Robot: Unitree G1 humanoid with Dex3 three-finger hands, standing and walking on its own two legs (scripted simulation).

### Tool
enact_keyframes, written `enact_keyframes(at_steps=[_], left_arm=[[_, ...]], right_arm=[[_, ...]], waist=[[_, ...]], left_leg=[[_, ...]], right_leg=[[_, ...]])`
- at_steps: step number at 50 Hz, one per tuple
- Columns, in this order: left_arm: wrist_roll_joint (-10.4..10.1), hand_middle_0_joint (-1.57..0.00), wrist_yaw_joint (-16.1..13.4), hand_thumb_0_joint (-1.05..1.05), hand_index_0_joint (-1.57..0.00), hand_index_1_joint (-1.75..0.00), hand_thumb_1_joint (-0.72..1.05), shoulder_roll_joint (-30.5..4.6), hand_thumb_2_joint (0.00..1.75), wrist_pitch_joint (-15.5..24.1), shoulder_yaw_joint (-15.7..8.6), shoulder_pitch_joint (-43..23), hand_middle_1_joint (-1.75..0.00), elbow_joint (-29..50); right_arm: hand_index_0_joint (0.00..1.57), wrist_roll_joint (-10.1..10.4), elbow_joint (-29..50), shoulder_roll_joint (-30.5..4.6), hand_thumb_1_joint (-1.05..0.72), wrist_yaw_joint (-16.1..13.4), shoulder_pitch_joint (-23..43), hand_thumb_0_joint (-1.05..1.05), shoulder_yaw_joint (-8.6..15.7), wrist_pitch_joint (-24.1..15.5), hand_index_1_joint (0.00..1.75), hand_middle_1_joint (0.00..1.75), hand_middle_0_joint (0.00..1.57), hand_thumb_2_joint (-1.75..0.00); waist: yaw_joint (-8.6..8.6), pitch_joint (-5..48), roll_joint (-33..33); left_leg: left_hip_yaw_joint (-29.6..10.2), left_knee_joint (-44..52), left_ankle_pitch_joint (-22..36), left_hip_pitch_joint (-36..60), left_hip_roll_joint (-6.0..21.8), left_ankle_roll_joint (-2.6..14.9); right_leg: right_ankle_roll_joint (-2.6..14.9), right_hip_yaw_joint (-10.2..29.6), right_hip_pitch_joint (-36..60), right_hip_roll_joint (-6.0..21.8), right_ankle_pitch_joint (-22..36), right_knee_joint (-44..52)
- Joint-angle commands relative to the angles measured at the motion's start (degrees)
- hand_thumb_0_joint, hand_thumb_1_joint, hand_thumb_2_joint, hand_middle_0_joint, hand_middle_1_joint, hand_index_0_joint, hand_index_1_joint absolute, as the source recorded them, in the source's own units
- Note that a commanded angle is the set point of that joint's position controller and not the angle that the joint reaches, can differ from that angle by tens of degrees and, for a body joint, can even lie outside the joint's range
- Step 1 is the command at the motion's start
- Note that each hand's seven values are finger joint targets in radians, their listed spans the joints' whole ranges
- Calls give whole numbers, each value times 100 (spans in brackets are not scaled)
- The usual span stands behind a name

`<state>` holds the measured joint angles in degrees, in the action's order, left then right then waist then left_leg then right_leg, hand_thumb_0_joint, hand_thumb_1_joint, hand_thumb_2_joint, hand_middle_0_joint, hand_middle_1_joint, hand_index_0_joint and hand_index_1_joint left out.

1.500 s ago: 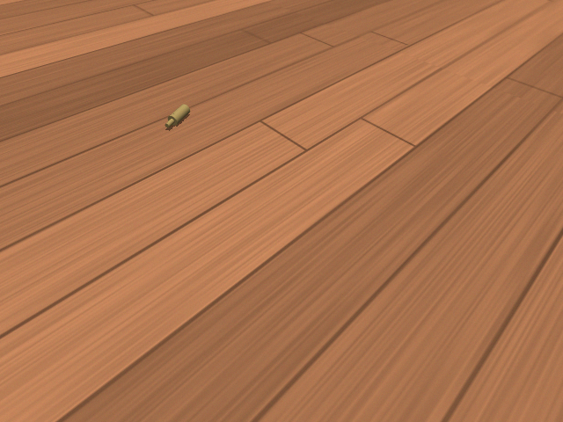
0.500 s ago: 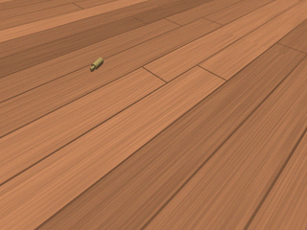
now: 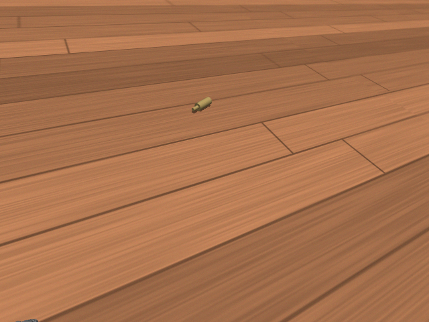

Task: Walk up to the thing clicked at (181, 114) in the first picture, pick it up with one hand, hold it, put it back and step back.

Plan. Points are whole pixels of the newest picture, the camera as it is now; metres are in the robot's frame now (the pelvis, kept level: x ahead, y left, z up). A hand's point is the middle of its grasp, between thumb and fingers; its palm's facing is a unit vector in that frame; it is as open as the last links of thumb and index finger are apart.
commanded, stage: walk up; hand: left
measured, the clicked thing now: (201, 105) +1.95 -0.01 -0.71
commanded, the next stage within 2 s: none
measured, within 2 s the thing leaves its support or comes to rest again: neither
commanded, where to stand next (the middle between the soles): +1.89 -0.40 m, yaw +51 degrees
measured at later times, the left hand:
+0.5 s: hand (102, 267) +0.28 +0.23 -0.10, palm faces +0.32 -0.86 -0.39, open 7.4 cm
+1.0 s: hand (142, 199) +0.50 +0.19 -0.15, palm faces +0.44 -0.86 -0.25, open 7.4 cm
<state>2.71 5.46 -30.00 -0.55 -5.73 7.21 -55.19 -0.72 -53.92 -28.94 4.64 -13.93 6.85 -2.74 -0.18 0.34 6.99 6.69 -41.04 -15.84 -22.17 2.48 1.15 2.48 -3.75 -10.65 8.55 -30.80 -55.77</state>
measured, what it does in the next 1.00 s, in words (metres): walks ahead, turning left: right foot, then left foot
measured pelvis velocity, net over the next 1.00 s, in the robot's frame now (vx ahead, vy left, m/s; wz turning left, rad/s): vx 0.57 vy -0.08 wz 0.50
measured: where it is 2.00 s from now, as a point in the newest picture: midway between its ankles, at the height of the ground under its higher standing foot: (219, 181)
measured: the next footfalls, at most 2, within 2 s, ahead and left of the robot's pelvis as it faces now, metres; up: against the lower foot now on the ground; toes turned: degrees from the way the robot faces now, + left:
right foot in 0.40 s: +0.39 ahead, -0.19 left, +0.00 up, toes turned +9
left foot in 0.80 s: +0.56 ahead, +0.06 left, +0.00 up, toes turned +32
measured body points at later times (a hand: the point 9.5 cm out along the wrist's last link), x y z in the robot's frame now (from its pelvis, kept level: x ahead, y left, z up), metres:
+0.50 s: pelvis +0.27 -0.08 +0.01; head +0.28 -0.10 +0.46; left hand +0.26 +0.27 -0.07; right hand +0.44 -0.39 -0.10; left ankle +0.14 +0.05 -0.63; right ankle +0.35 -0.19 -0.71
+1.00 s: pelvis +0.57 -0.08 +0.01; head +0.56 -0.02 +0.46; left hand +0.48 +0.23 -0.13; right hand +0.80 -0.33 -0.05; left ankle +0.53 +0.04 -0.71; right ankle +0.68 -0.22 -0.65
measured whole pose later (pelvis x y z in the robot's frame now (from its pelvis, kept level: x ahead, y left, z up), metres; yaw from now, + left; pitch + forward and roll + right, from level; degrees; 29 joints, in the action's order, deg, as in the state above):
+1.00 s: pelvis +0.57 -0.08 +0.01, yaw +29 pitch -2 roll +2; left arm 1.9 6.3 -25.6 -1.1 -3.9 14.1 -47.8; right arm 0.7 -48.1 -22.7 -0.9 -18.2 1.4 -6.9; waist -2.5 -5.0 8.6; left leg 4.0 -36.5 -17.9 -16.3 0.0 1.3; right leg -0.2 3.2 -30.6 8.1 -20.0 -63.1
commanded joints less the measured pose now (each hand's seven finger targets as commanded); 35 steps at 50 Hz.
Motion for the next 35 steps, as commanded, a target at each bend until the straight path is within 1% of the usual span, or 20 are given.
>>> enact_keyframes(at_steps=[1,2,4,7,10,11,15,17,18,19,20,21,22,23,24,26,29,31,33,35], left_arm=[[-139,-20,121,0,-20,-30,90,-882,90,385,27,-720,-30,818],[-157,-20,117,0,-20,-30,90,-909,90,354,-10,-587,-30,686],[-104,-20,187,0,-20,-30,90,-984,90,252,-95,-318,-30,634],[-49,-20,250,0,-20,-30,90,-946,90,176,-164,-507,-30,832],[-61,-20,315,0,-20,-30,90,-849,90,179,-172,-724,-30,1009],[-39,-20,340,0,-20,-30,90,-847,90,119,-262,-822,-30,860],[1,-20,373,0,-20,-30,90,-708,90,202,-301,-1175,-30,988],[-18,-20,327,0,-20,-30,90,-672,90,233,-347,-896,-30,872],[-17,-20,288,0,-20,-30,90,-637,90,264,-388,-391,-30,700],[5,-20,193,0,-20,-30,90,-880,90,334,-514,568,-30,413],[108,-20,73,0,-20,-30,90,-1485,90,415,-713,1567,-30,160],[70,-20,6,0,-20,-30,90,-1957,90,442,-667,1320,-30,266],[-6,-20,-37,0,-20,-30,90,-1903,90,455,-610,517,-30,515],[-45,-20,-40,0,-20,-30,90,-1609,90,465,-532,197,-30,641],[-49,-20,-58,0,-20,-30,90,-1323,90,487,-441,23,-30,638],[-72,-20,-80,0,-20,-30,90,-933,90,486,-337,-41,-30,546],[-74,-20,-35,0,-20,-30,90,-869,90,470,-308,151,-30,649],[-29,-20,-6,0,-20,-30,90,-887,90,432,-331,345,-30,751],[-17,-20,32,0,-20,-30,90,-862,90,360,-314,499,-30,831],[-21,-20,25,0,-20,-30,90,-931,90,286,-315,470,-30,943]], right_arm=[[20,120,441,-1794,-90,-303,156,0,154,-214,30,30,20,-90],[20,97,494,-1621,-90,-357,348,0,96,-255,30,30,20,-90],[20,139,453,-1494,-90,-362,473,0,6,-305,30,30,20,-90],[20,127,402,-1483,-90,-380,213,0,1,-389,30,30,20,-90],[20,120,369,-1503,-90,-405,145,0,41,-434,30,30,20,-90],[20,70,432,-1517,-90,-401,-86,0,81,-487,30,30,20,-90],[20,2,492,-1538,-90,-456,-72,0,124,-464,30,30,20,-90],[20,-70,531,-1503,-90,-493,32,0,125,-425,30,30,20,-90],[20,-86,581,-1479,-90,-516,224,0,120,-396,30,30,20,-90],[20,-103,668,-1194,-90,-529,412,0,21,-385,30,30,20,-90],[20,-109,803,-492,-90,-532,321,0,-205,-408,30,30,20,-90],[20,-5,995,-473,-90,-589,266,0,-261,-406,30,30,20,-90],[20,-60,758,-879,-90,-621,303,0,-191,-383,30,30,20,-90],[20,37,543,-1057,-90,-557,274,0,-156,-395,30,30,20,-90],[20,82,383,-1027,-90,-478,155,0,-149,-396,30,30,20,-90],[20,64,277,-971,-90,-369,-81,0,-129,-339,30,30,20,-90],[20,22,430,-869,-90,-261,152,0,-107,-233,30,30,20,-90],[20,30,666,-747,-90,-249,528,0,-148,-208,30,30,20,-90],[20,93,804,-621,-90,-273,622,0,-155,-197,30,30,20,-90],[20,139,711,-584,-90,-332,82,0,-90,-188,30,30,20,-90]], waist=[[-83,-353,-928],[-193,-228,-982],[-275,-79,-1417],[-178,-213,-1398],[-118,-150,-1296],[-70,-151,-1296],[-79,-219,-1406],[-209,-110,-1500],[-538,-66,-1414],[-1091,370,-766],[-1514,740,1242],[-1237,569,2035],[-940,342,1265],[-719,130,565],[-506,21,377],[-241,-366,414],[-312,-650,439],[-435,-565,207],[-467,-367,-14],[-257,-43,-115]], left_leg=[[-4077,3494,-2741,1726,1992,1278],[-3335,3374,-2290,1190,1613,986],[-2500,3427,-2099,701,1176,814],[-2432,3489,-2231,788,1187,920],[-2205,3420,-1729,1195,1082,919],[-2066,3291,-1578,1097,1019,1050],[-1912,2847,-1252,944,986,976],[-1891,2290,-1012,778,917,903],[-1710,1689,-811,239,818,815],[-1385,15,-71,-520,449,600],[-590,-2340,-448,-1843,-380,360],[-395,-3370,-1442,-3007,-743,221],[-881,-3931,-1053,-2785,-75,251],[-1014,-3665,-467,-2579,233,293],[-1089,-3140,-111,-2162,342,281],[-959,-2195,14,-1485,520,107],[-565,-1233,225,-1538,406,-27],[-322,-416,366,-1512,323,-27],[-1,255,827,-663,103,18],[304,376,1035,470,-201,99]], right_leg=[[-168,1101,-3075,-60,563,-1115],[-203,1063,-2441,-13,698,-672],[-312,785,-1867,-163,1106,-114],[-436,741,-2320,-218,1496,147],[-517,706,-2657,-264,1791,639],[-571,615,-2455,-170,2030,858],[-441,578,-1723,-106,1722,1756],[-346,358,-1006,-281,1266,1983],[-272,203,-167,-356,1494,2292],[-106,337,1273,-468,1218,2589],[-98,1673,2266,413,-519,3408],[210,4174,2235,1683,-2073,5065],[417,4544,1503,1822,-2173,5164],[434,3399,1124,1549,-1526,4832],[423,2450,729,1191,-925,4571],[384,1175,85,725,223,4433],[565,436,135,649,731,4602],[578,77,549,600,1557,4529],[403,-353,492,426,2410,4282],[407,-573,232,427,3008,3716]])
